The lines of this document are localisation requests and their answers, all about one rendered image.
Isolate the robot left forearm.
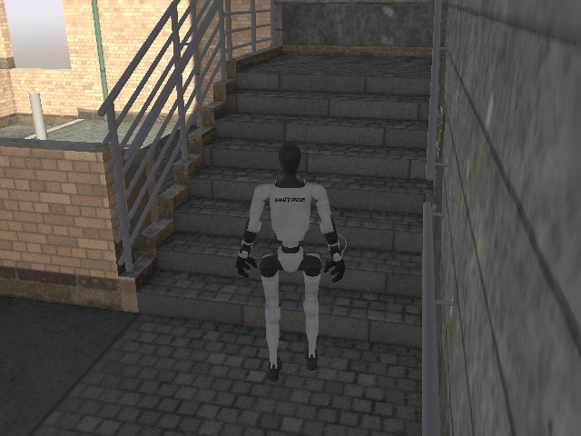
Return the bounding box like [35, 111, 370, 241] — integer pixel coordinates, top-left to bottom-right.
[239, 219, 256, 259]

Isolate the right robot upper arm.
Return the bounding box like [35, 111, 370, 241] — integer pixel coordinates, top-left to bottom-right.
[309, 183, 334, 233]

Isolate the humanoid robot torso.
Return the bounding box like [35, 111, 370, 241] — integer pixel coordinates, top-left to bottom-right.
[269, 179, 311, 273]

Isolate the robot right forearm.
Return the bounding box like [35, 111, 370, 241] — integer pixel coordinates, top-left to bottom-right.
[324, 219, 342, 262]

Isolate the left robot upper arm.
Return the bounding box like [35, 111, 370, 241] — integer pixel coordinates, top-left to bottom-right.
[247, 183, 271, 233]

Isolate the robot left hand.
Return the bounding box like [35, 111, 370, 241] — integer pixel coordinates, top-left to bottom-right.
[236, 255, 257, 278]

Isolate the robot right hand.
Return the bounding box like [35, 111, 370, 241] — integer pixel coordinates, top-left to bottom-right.
[324, 258, 345, 282]

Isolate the robot right foot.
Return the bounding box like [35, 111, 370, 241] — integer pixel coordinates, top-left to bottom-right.
[305, 348, 318, 371]

